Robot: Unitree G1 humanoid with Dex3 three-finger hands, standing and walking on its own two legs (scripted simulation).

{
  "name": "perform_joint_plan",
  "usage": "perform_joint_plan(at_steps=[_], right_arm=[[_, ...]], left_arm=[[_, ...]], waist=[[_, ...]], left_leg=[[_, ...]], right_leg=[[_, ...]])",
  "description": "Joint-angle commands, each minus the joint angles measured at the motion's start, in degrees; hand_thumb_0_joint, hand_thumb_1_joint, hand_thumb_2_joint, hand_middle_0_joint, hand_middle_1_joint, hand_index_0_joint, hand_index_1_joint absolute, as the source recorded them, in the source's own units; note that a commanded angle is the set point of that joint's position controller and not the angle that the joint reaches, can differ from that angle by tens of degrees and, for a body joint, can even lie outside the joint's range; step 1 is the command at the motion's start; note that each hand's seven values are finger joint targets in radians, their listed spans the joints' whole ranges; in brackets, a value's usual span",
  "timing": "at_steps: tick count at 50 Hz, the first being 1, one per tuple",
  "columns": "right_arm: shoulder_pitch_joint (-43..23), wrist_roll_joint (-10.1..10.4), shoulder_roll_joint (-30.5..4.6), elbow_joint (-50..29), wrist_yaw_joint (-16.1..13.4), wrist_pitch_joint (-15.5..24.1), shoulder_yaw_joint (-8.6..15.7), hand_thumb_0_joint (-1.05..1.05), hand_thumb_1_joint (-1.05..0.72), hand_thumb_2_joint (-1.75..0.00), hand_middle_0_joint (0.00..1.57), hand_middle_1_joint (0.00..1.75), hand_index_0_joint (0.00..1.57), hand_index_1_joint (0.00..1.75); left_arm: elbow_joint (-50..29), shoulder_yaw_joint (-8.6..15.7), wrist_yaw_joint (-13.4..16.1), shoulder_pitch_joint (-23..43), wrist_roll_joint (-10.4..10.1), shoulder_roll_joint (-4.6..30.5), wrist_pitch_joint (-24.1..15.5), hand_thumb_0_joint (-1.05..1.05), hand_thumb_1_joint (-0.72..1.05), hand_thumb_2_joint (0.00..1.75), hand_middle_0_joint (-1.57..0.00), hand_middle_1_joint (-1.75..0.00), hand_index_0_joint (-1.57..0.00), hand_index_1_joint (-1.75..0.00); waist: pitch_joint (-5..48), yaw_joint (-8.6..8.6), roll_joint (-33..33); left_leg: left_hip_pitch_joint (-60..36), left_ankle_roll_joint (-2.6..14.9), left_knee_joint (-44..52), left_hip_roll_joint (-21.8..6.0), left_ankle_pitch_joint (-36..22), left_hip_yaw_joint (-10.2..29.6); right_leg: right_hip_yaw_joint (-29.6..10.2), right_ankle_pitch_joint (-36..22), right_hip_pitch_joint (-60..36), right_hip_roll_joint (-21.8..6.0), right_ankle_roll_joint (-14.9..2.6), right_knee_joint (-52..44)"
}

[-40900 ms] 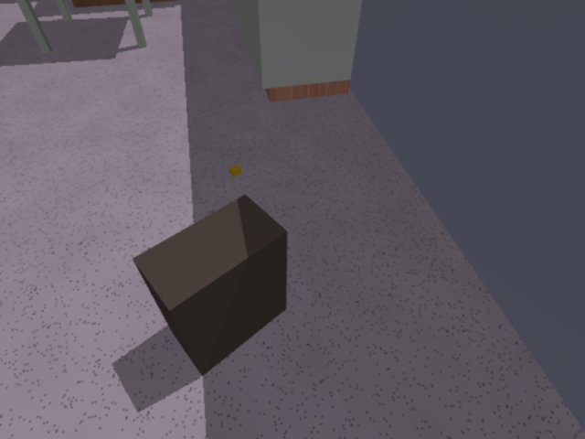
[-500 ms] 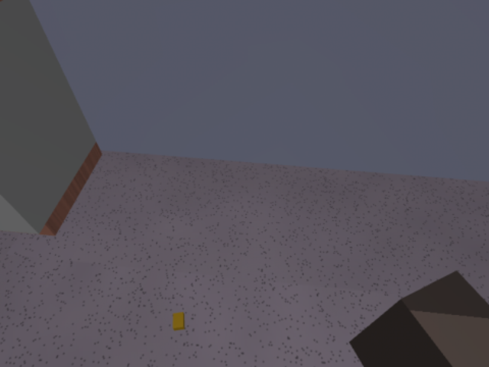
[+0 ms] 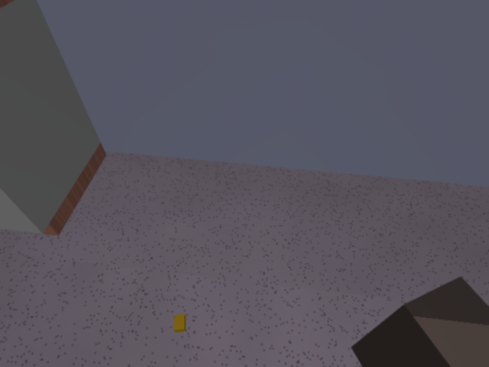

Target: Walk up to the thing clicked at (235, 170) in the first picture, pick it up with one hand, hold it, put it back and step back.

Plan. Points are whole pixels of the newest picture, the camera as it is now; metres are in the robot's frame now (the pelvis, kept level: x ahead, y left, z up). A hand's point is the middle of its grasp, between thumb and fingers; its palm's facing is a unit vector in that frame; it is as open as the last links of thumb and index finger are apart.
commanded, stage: walk up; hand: left
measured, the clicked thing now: (180, 323) +0.40 +0.25 -0.76
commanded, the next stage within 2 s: stand in 0.16 s
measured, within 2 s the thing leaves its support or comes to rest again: neither
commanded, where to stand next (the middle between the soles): +0.01 +0.02 m, yaw -1 degrees
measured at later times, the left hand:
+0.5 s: hand out of the picture +0.09 +0.26 -0.15, palm faces -0.03 -0.94 -0.33, open 7.4 cm
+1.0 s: hand out of the picture +0.11 +0.26 -0.15, palm faces -0.05 -0.94 -0.35, open 7.4 cm
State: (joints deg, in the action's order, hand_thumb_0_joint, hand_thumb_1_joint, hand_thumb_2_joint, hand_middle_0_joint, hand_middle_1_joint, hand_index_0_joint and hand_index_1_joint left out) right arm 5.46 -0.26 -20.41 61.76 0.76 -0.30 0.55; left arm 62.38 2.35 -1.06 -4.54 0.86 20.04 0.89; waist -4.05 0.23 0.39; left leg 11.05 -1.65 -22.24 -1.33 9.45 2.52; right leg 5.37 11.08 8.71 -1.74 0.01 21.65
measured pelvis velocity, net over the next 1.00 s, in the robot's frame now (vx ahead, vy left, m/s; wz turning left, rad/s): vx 0.03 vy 0.01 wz -0.03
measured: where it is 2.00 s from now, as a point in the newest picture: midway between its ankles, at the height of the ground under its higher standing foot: outside the picture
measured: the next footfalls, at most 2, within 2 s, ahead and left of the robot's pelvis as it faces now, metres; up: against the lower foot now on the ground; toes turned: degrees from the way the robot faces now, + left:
none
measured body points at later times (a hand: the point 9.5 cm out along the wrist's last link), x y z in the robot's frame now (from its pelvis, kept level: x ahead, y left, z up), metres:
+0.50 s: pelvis +0.02 +0.01 +0.00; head +0.03 +0.01 +0.45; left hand +0.09 +0.31 -0.13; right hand +0.08 -0.29 -0.13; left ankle +0.03 +0.14 -0.74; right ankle +0.01 -0.12 -0.74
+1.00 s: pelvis +0.03 +0.01 +0.00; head +0.03 +0.00 +0.45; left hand +0.11 +0.31 -0.13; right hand +0.10 -0.30 -0.13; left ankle +0.03 +0.14 -0.74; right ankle +0.01 -0.12 -0.74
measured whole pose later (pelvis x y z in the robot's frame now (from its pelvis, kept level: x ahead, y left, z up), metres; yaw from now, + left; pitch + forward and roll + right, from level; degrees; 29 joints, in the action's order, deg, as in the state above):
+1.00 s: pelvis +0.03 +0.01 +0.00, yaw -1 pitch -2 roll +0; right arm 6.5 -0.7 -20.3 64.0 0.2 0.4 -0.2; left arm 63.8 0.2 -0.5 -7.0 1.0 20.3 -0.6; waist -2.4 0.2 0.3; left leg 6.1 -1.2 -18.2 -1.1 10.1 0.7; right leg 3.8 11.3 4.6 -2.0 0.8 18.0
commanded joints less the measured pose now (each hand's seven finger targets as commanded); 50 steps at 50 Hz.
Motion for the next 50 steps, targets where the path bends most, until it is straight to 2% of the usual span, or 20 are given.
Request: perform_joint_plan(at_steps=[1,7,8,10,13,17,19,23,26,28,34,37,45,50], right_arm=[[-0.8,0.1,-12.0,-3.7,-0.6,1.1,2.4,0.0,-0.9,-0.9,0.2,0.3,0.2,0.3],[-0.6,-0.1,-12.3,-3.8,-0.6,1.0,2.6,0.0,-0.9,-0.9,0.2,0.3,0.2,0.3],[-0.5,-0.7,-10.7,-2.9,-0.8,1.2,1.6,0.0,-0.9,-0.9,0.2,0.3,0.2,0.3],[-0.8,-1.0,-11.2,-2.8,-0.9,1.5,1.6,0.0,-0.9,-0.9,0.2,0.3,0.2,0.3],[-1.2,-0.9,-11.9,-2.5,-1.0,1.7,1.8,0.0,-0.9,-0.9,0.2,0.3,0.2,0.3],[-0.5,-0.7,-12.1,-1.9,-1.0,2.0,1.8,0.0,-0.9,-0.9,0.2,0.3,0.2,0.3],[0.0,-0.7,-12.2,-1.9,-1.1,2.1,1.9,0.0,-0.9,-0.9,0.2,0.3,0.2,0.3],[0.3,-0.6,-12.2,-1.5,-1.2,2.1,1.8,0.0,-0.9,-0.9,0.2,0.3,0.2,0.3],[-0.4,-0.5,-11.8,-1.6,-1.2,2.3,1.7,0.0,-0.9,-0.9,0.2,0.3,0.2,0.3],[0.0,-0.4,-12.0,-1.5,-1.3,2.2,1.7,0.0,-0.9,-0.9,0.2,0.3,0.2,0.3],[-0.1,-0.5,-12.0,-1.3,-1.5,2.0,1.5,0.0,-0.9,-0.9,0.2,0.3,0.2,0.3],[-0.6,-0.4,-11.9,-1.5,-1.4,1.9,1.6,0.0,-0.9,-0.9,0.2,0.3,0.2,0.3],[-0.7,-0.4,-12.0,-1.3,-1.3,1.8,1.5,0.0,-0.9,-0.9,0.2,0.3,0.2,0.3],[-1.0,-0.4,-12.0,-1.5,-1.3,1.9,1.5,0.0,-0.9,-0.9,0.2,0.3,0.2,0.3]], left_arm=[[-3.7,2.8,0.8,2.0,-0.3,12.6,-1.3,0.0,0.9,0.9,-0.2,-0.3,-0.2,-0.3],[-4.1,2.9,0.9,2.1,-0.1,12.5,-1.3,0.0,0.9,0.9,-0.2,-0.3,-0.2,-0.3],[-3.0,1.5,0.7,0.6,0.1,11.5,-1.6,0.0,0.9,0.9,-0.2,-0.3,-0.2,-0.3],[-3.0,1.5,0.6,1.9,0.4,12.1,-1.9,0.0,0.9,0.9,-0.2,-0.3,-0.2,-0.3],[-2.6,1.3,0.7,1.1,0.2,12.2,-2.3,0.0,0.9,0.9,-0.2,-0.3,-0.2,-0.3],[-1.8,1.0,0.8,-0.6,0.0,12.2,-2.7,0.0,0.9,0.9,-0.2,-0.3,-0.2,-0.3],[-1.8,1.0,0.9,-0.8,0.0,12.2,-2.8,0.0,0.9,0.9,-0.2,-0.3,-0.2,-0.3],[-1.6,0.8,0.9,-1.0,-0.1,12.3,-2.8,0.0,0.9,0.9,-0.2,-0.3,-0.2,-0.3],[-1.7,0.7,1.2,-1.3,-0.2,12.2,-2.9,0.0,0.9,0.9,-0.2,-0.3,-0.2,-0.3],[-1.7,0.6,1.3,-1.5,-0.2,12.4,-2.9,0.0,0.9,0.9,-0.2,-0.3,-0.2,-0.3],[-1.7,0.4,1.3,-1.2,-0.2,12.4,-2.6,0.0,0.9,0.9,-0.2,-0.3,-0.2,-0.3],[-1.7,0.4,1.4,-1.1,-0.2,12.4,-2.6,0.0,0.9,0.9,-0.2,-0.3,-0.2,-0.3],[-1.8,0.5,1.4,-0.5,-0.2,12.8,-2.6,0.0,0.9,0.9,-0.2,-0.3,-0.2,-0.3],[-2.1,0.3,1.4,-0.7,-0.3,12.6,-2.8,0.0,0.9,0.9,-0.2,-0.3,-0.2,-0.3]], waist=[[6.1,-0.3,-1.2],[6.6,-0.31,-0.8],[9.1,-0.05,-0.4],[6.4,-0.52,-0.2],[4.7,0.0,0.7],[3.3,0.22,0.1],[5.1,0.01,-0.5],[5.1,-0.11,0.2],[6.5,0.25,-0.3],[7.3,0.06,-0.8],[5.6,-0.04,-0.4],[6.0,-0.02,-0.7],[4.3,-0.29,-0.4],[6.0,-0.19,-0.3]], left_leg=[[-0.3,2.41,2.3,-4.7,-6.4,4.0],[0.0,2.73,1.9,-4.9,-6.3,3.9],[-2.9,2.7,4.1,-5.2,-1.3,4.0],[-1.7,2.7,5.3,-5.3,0.7,4.7],[-1.2,2.78,5.7,-5.6,-1.9,4.6],[-1.2,2.69,6.6,-5.9,-3.2,4.8],[-2.6,2.78,5.7,-6.0,-5.5,4.3],[-3.0,2.62,6.1,-6.0,-6.4,4.0],[-4.6,2.43,5.4,-6.3,-11.9,3.9],[-5.6,2.46,4.8,-6.4,-13.5,3.5],[-4.5,2.28,5.8,-6.2,-11.5,3.2],[-4.7,2.3,5.4,-6.4,-12.5,3.2],[-4.1,2.22,6.5,-6.0,-8.4,3.0],[-5.4,2.22,5.7,-6.3,-11.2,2.7]], right_leg=[[-7.5,-1.4,-2.6,-6.8,-2.51,-4.8],[-6.7,-1.0,-3.2,-6.8,-2.57,-4.2],[-8.4,4.0,-2.9,-7.5,-2.04,-7.1],[-8.5,5.6,-1.8,-7.0,-1.65,-7.5],[-7.8,1.9,-2.3,-6.6,-1.32,-7.0],[-7.1,0.9,-2.4,-6.2,-0.96,-6.6],[-7.5,-2.4,-3.6,-6.6,-0.93,-6.6],[-7.4,-4.2,-4.3,-6.7,-0.89,-6.2],[-6.7,-8.8,-5.2,-6.6,-0.74,-5.2],[-6.8,-11.2,-5.8,-6.8,-0.68,-5.0],[-6.8,-9.0,-5.1,-6.6,-0.64,-5.4],[-6.6,-10.2,-5.7,-6.7,-0.68,-5.3],[-7.3,-6.8,-4.5,-6.6,-0.7,-6.4],[-7.2,-9.6,-5.2,-6.8,-0.86,-6.1]])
